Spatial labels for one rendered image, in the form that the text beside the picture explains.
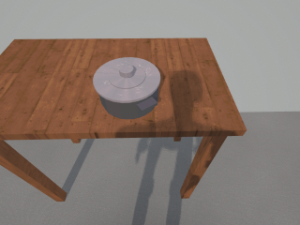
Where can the lid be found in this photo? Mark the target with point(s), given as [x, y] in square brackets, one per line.
[142, 84]

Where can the table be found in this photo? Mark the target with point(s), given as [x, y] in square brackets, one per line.
[47, 93]

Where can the knob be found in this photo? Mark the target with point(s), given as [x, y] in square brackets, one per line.
[126, 71]

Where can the pot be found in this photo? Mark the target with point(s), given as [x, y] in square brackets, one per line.
[130, 110]

